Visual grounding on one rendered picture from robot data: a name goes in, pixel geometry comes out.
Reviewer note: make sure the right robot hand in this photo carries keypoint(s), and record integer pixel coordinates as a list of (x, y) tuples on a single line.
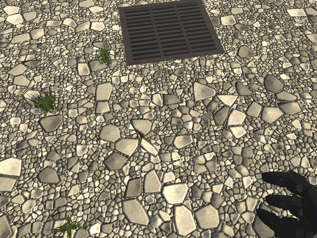
[(304, 207)]

